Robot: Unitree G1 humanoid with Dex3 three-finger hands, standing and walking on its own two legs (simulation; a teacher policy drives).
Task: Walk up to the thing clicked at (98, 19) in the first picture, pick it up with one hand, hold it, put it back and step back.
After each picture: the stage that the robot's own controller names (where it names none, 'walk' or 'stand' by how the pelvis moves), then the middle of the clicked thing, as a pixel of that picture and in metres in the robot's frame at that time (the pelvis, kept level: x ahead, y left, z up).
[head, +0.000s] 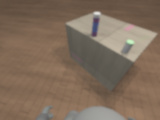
stand; (95, 25) +0.94 +0.01 +0.09
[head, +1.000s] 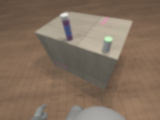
walk; (67, 28) +0.77 +0.26 +0.11
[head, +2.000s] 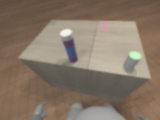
stand; (70, 48) +0.45 +0.18 +0.13
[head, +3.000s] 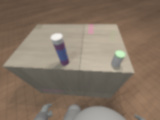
stand; (61, 51) +0.44 +0.23 +0.11
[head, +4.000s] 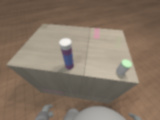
stand; (67, 56) +0.41 +0.20 +0.09
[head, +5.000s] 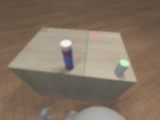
stand; (68, 57) +0.42 +0.19 +0.08
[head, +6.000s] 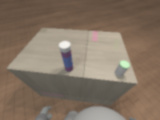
stand; (67, 58) +0.41 +0.20 +0.08
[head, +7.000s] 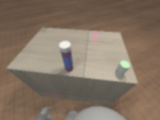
stand; (67, 58) +0.41 +0.20 +0.08
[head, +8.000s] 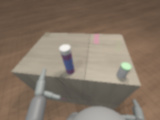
rise first; (68, 61) +0.39 +0.21 +0.08
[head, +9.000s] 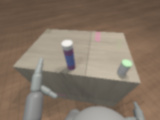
go down; (69, 57) +0.42 +0.21 +0.09
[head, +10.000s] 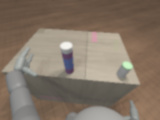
go down; (68, 60) +0.39 +0.18 +0.10
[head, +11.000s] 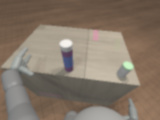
approach; (67, 58) +0.39 +0.19 +0.10
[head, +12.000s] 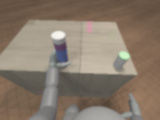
close; (61, 52) +0.41 +0.20 +0.13
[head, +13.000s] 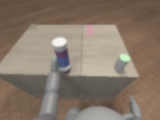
lift; (63, 58) +0.37 +0.18 +0.14
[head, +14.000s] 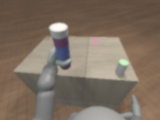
lift; (62, 50) +0.31 +0.17 +0.27
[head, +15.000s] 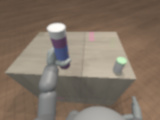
hold; (61, 50) +0.33 +0.18 +0.25
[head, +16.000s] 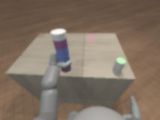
hold; (62, 53) +0.35 +0.18 +0.21
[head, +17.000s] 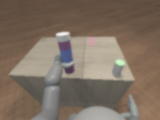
hold; (66, 54) +0.36 +0.17 +0.21
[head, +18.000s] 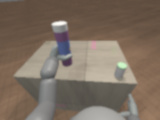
crouch; (64, 46) +0.35 +0.18 +0.28
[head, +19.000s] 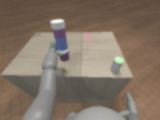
lower; (61, 42) +0.44 +0.19 +0.22
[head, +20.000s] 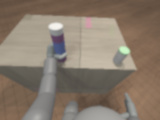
lower; (59, 45) +0.45 +0.21 +0.14
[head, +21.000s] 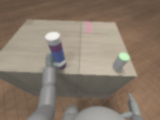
lower; (58, 53) +0.39 +0.22 +0.13
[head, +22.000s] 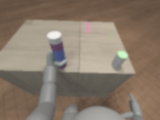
lower; (58, 52) +0.41 +0.21 +0.13
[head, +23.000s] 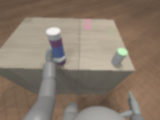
lower; (58, 49) +0.43 +0.21 +0.13
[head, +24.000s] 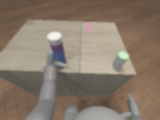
open; (59, 53) +0.41 +0.21 +0.13
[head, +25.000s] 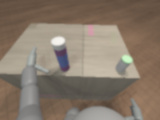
sink last; (62, 57) +0.38 +0.20 +0.12
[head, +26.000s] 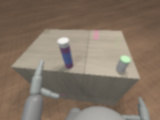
stand; (66, 55) +0.43 +0.22 +0.11
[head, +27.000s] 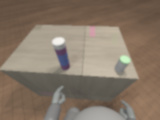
stand; (62, 56) +0.40 +0.21 +0.11
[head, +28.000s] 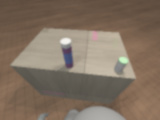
stand; (67, 55) +0.45 +0.20 +0.09
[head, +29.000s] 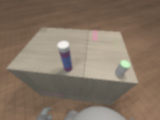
stand; (66, 58) +0.40 +0.20 +0.08
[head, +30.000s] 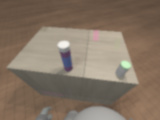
stand; (66, 58) +0.40 +0.20 +0.08
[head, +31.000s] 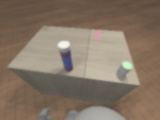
stand; (66, 58) +0.40 +0.20 +0.08
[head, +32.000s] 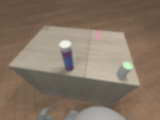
stand; (67, 58) +0.41 +0.19 +0.08
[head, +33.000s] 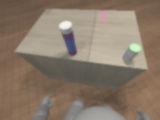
walk; (69, 41) +0.49 +0.18 +0.10
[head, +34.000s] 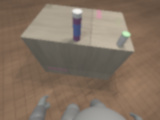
walk; (77, 27) +0.68 +0.17 +0.09
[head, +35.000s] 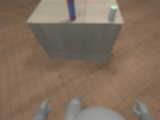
walk; (71, 7) +0.94 +0.28 +0.11
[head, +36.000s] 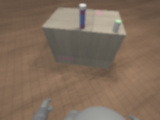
stand; (82, 17) +1.01 +0.17 +0.09
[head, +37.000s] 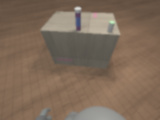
stand; (78, 20) +1.04 +0.21 +0.08
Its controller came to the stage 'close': yes
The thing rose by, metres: 0.21
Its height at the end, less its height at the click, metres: +0.00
